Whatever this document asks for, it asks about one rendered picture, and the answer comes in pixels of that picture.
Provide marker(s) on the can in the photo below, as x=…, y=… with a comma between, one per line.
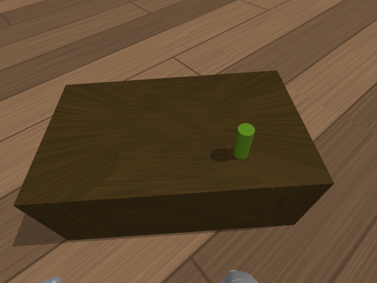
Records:
x=244, y=137

